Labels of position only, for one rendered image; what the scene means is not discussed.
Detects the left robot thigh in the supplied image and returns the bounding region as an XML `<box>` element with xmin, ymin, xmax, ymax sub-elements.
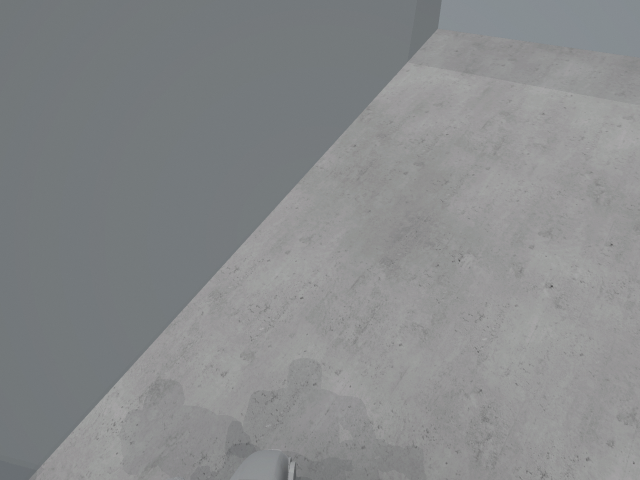
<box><xmin>230</xmin><ymin>450</ymin><xmax>296</xmax><ymax>480</ymax></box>

